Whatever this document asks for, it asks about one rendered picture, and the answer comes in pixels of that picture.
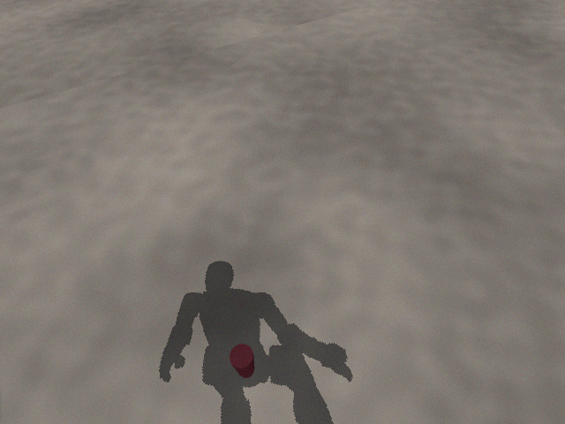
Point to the cup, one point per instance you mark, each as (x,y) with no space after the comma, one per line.
(242,359)

